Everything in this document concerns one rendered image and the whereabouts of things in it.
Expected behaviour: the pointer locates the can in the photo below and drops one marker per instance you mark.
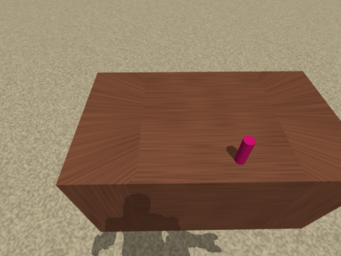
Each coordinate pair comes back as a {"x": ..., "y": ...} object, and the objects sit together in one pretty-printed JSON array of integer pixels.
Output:
[{"x": 244, "y": 150}]

